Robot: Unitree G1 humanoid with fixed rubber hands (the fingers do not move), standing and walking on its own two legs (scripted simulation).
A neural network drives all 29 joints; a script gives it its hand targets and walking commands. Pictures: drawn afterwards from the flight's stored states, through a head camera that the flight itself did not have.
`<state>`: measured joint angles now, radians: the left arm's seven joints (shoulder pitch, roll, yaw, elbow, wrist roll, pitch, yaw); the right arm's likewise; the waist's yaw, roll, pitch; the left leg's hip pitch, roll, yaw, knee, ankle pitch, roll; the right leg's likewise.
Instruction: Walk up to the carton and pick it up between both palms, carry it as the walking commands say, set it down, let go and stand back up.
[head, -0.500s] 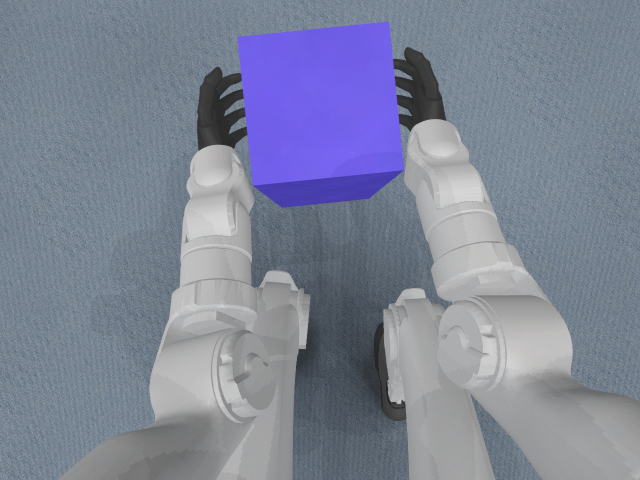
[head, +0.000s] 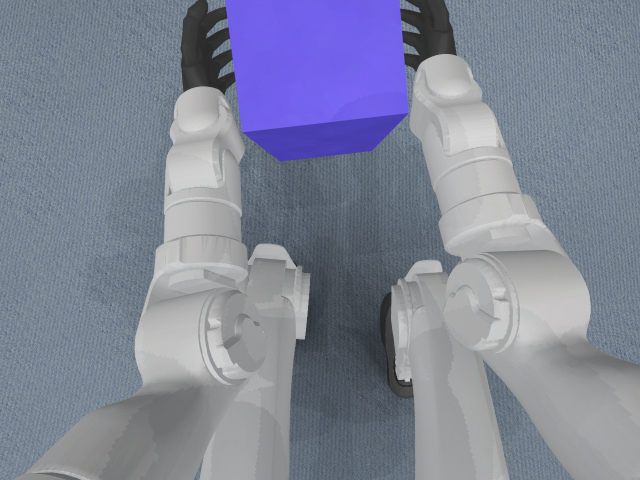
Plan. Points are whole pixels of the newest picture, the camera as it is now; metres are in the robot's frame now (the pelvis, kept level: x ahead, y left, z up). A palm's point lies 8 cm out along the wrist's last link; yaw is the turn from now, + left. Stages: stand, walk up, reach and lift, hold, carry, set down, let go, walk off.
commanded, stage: set down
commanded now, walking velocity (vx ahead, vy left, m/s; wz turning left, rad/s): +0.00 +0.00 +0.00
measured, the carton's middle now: (319, 84) +0.52 +0.07 -0.19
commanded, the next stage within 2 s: none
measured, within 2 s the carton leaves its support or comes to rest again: neither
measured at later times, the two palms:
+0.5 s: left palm (218, 79) +0.52 +0.19 -0.18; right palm (411, 72) +0.55 -0.04 -0.20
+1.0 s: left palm (218, 84) +0.52 +0.20 -0.20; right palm (408, 80) +0.55 -0.04 -0.22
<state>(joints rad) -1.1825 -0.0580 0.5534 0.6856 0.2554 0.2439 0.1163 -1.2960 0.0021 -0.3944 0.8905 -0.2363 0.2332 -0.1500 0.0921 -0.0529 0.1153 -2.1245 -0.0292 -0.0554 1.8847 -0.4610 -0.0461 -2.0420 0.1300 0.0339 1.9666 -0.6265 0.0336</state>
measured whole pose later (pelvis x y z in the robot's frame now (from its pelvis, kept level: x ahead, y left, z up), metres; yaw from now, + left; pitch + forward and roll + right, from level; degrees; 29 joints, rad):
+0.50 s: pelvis +0.00 +0.00 -0.05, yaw +0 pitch +40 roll +0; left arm -1.34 0.04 0.50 0.77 0.19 0.26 0.11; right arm -1.39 -0.06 -0.31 0.92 -0.15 0.23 -0.19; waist 0.11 -0.03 0.22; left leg -2.27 -0.04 -0.05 2.04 -0.48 -0.06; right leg -2.18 0.14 0.03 2.14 -0.66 0.04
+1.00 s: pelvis +0.00 +0.00 -0.06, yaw +0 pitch +41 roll +1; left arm -1.37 0.06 0.52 0.84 0.20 0.25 0.06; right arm -1.40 -0.09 -0.29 0.96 -0.15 0.23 -0.18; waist 0.13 -0.02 0.23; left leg -2.30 -0.05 -0.06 2.06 -0.48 -0.07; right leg -2.22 0.15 0.03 2.16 -0.66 0.04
